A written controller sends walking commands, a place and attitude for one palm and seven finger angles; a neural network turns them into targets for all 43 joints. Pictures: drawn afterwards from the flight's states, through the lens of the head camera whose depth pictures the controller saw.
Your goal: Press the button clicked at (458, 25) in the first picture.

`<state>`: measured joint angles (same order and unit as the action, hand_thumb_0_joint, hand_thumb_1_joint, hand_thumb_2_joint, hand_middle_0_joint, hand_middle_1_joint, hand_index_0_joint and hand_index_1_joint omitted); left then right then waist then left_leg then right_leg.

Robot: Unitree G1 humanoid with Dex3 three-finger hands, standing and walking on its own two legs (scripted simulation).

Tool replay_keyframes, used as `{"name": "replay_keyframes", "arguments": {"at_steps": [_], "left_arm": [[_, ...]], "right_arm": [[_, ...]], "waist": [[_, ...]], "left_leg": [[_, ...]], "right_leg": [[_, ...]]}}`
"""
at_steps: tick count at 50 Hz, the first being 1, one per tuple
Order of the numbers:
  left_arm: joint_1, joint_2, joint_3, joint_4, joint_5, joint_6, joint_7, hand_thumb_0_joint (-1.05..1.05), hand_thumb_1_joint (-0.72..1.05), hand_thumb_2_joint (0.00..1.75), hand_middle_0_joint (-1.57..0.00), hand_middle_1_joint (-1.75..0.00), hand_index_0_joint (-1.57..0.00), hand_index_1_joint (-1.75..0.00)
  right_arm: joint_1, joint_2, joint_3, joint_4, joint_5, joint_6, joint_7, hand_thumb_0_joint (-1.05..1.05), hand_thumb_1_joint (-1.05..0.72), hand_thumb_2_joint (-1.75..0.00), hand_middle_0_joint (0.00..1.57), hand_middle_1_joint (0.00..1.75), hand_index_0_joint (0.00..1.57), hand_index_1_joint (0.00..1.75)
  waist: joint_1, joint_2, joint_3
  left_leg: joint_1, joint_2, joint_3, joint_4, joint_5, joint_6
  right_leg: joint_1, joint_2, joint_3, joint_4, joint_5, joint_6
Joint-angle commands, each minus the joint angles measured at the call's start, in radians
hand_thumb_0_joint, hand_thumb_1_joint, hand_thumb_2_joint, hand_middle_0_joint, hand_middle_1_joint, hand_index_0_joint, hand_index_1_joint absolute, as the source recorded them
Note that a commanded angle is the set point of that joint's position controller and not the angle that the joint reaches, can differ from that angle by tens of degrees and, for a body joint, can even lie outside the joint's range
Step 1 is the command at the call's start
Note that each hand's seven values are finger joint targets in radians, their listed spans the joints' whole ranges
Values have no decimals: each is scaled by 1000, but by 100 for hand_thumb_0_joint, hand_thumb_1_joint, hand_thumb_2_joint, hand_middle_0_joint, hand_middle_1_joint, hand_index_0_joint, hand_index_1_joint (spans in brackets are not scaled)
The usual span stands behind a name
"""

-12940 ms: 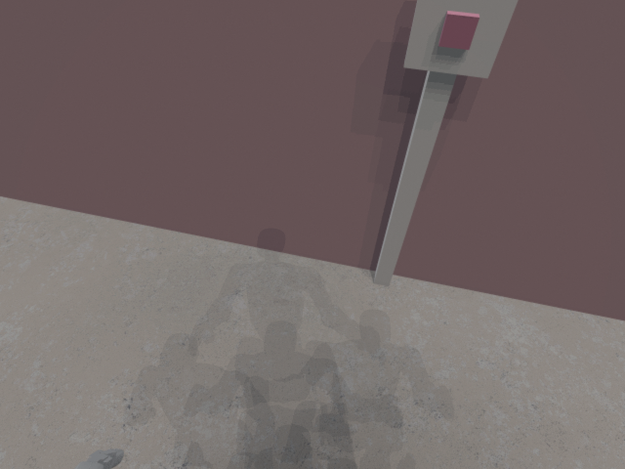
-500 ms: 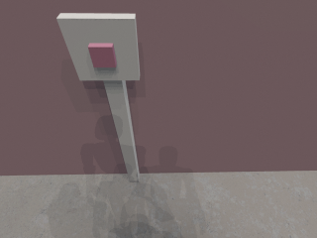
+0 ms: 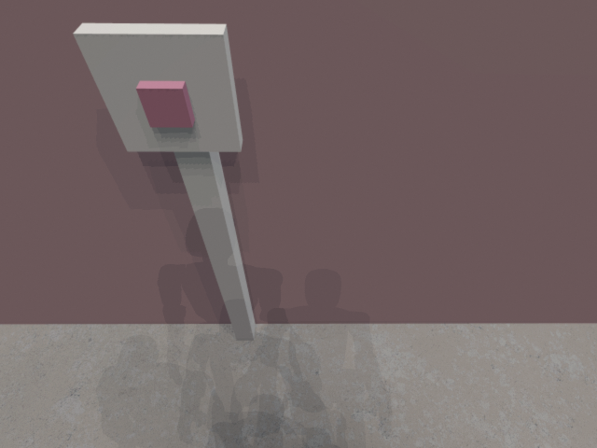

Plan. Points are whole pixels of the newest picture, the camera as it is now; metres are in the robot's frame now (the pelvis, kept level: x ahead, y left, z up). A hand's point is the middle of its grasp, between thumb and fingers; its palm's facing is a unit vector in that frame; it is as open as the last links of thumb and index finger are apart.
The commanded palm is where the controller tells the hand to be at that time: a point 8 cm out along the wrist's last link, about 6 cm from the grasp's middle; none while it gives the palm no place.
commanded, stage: come to a stop and stand still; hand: left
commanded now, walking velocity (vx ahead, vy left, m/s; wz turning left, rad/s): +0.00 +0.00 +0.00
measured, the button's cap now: (167, 103) +0.51 +0.22 +0.19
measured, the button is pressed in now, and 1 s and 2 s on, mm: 0 0 0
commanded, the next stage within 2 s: look again from close up in 0.42 s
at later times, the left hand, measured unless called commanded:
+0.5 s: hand out of the picture -0.02 +0.15 -0.17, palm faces +0.04 -0.98 -0.19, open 7.3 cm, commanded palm none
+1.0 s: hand out of the picture -0.04 +0.15 -0.18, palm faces +0.05 -0.98 -0.17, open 7.4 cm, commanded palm none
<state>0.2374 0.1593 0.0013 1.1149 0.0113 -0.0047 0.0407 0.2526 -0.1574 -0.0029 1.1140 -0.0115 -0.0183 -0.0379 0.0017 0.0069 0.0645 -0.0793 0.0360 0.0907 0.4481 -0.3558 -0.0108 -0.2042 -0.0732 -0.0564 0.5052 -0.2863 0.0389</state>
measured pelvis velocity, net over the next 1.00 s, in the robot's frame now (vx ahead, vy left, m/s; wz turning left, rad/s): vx -0.03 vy -0.02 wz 0.02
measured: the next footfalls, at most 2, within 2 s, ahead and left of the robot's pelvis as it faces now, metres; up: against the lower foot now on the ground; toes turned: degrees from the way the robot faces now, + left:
none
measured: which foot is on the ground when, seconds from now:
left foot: down 0.00-1.00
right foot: down 0.00-1.00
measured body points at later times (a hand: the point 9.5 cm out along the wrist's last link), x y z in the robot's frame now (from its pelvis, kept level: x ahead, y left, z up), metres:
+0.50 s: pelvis -0.02 -0.02 +0.00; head +0.01 -0.02 +0.45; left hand -0.02 +0.20 -0.16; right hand -0.02 -0.23 -0.16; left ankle -0.07 +0.12 -0.74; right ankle -0.01 -0.14 -0.74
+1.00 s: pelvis -0.03 -0.02 +0.00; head -0.01 -0.01 +0.45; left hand -0.04 +0.20 -0.16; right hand -0.04 -0.23 -0.16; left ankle -0.07 +0.12 -0.74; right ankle -0.01 -0.14 -0.74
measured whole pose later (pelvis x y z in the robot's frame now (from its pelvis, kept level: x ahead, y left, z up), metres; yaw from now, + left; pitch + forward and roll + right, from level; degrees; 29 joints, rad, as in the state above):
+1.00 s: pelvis -0.03 -0.02 +0.00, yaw +1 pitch -1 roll +0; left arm 0.28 0.15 0.00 1.12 0.01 -0.01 0.03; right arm 0.29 -0.11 0.00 1.14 -0.01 -0.02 -0.03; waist 0.01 -0.02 0.05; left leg -0.11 0.06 0.07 0.43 -0.30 -0.03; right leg -0.22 -0.05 -0.08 0.47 -0.23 0.01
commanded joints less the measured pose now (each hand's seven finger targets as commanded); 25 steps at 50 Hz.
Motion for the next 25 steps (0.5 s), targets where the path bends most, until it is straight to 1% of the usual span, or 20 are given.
{"name": "replay_keyframes", "arguments": {"at_steps": [1, 3, 4, 7, 9, 10, 11, 14, 17, 22, 25], "left_arm": [[70, 104, 19, -25, 2, -17, -1, 0, 90, 90, -20, -30, -20, -30], [70, 102, 18, -27, 2, -17, -2, 0, 90, 90, -20, -30, -20, -30], [70, 101, 18, -25, 2, -16, -3, 0, 90, 90, -20, -30, -20, -30], [69, 104, 19, -25, 0, -18, -4, 0, 90, 90, -20, -30, -20, -30], [73, 104, 19, -25, 1, -18, -4, 0, 90, 90, -20, -30, -20, -30], [77, 103, 19, -25, 0, -19, -5, 0, 90, 90, -20, -30, -20, -30], [78, 103, 19, -24, 0, -19, -5, 0, 90, 90, -20, -30, -20, -30], [79, 99, 19, -23, 1, -19, -5, 0, 90, 90, -20, -30, -20, -30], [82, 98, 18, -23, -1, -19, -6, 0, 90, 90, -20, -30, -20, -30], [88, 95, 18, -21, 0, -18, -7, 0, 90, 90, -20, -30, -20, -30], [95, 90, 17, -20, 0, -18, -7, 0, 90, 90, -20, -30, -20, -30]], "right_arm": [[82, -79, -12, -12, -3, -6, 0, 0, -90, -90, 20, 30, 20, 30], [81, -76, -12, -8, -2, -4, 2, 0, -90, -90, 20, 30, 20, 30], [78, -78, -10, -8, -3, -4, 2, 0, -90, -90, 20, 30, 20, 30], [82, -76, -9, -5, -4, -7, 2, 0, -90, -90, 20, 30, 20, 30], [83, -76, -9, -5, -2, -6, 2, 0, -90, -90, 20, 30, 20, 30], [81, -74, -9, -3, -3, -7, 2, 0, -90, -90, 20, 30, 20, 30], [84, -73, -9, -2, -3, -7, 2, 0, -90, -90, 20, 30, 20, 30], [88, -71, -9, 1, -3, -7, 2, 0, -90, -90, 20, 30, 20, 30], [92, -69, -7, 3, -2, -8, 1, 0, -90, -90, 20, 30, 20, 30], [101, -62, -5, 6, -2, -7, 2, 0, -90, -90, 20, 30, 20, 30], [105, -59, -6, 7, -2, -8, 2, 0, -90, -90, 20, 30, 20, 30]], "waist": [[1, -27, -22], [1, -29, -17], [2, -21, -10], [2, -8, -18], [4, -16, -19], [5, -6, -18], [4, -10, -27], [5, -16, -14], [6, -5, -13], [7, -15, -3], [8, -8, 2]], "left_leg": [[-59, 72, -58, -67, 322, 25], [-68, 72, -58, -70, 294, 25], [-70, 72, -57, -74, 288, 24], [-71, 74, -60, -79, 297, 22], [-75, 73, -60, -78, 284, 21], [-74, 74, -58, -79, 281, 20], [-71, 74, -61, -80, 283, 20], [-82, 75, -60, -83, 275, 19], [-85, 75, -64, -89, 268, 19], [-99, 75, -63, -93, 243, 18], [-102, 74, -65, -95, 240, 18]], "right_leg": [[58, -58, 57, -60, 388, -70], [59, -56, 54, -73, 357, -70], [49, -55, 59, -76, 347, -71], [56, -53, 57, -79, 343, -72], [59, -53, 58, -87, 329, -72], [57, -54, 59, -90, 330, -73], [62, -54, 60, -89, 331, -74], [59, -51, 56, -94, 318, -74], [57, -49, 57, -97, 298, -74], [51, -48, 55, -106, 263, -74], [44, -47, 55, -110, 248, -74]]}}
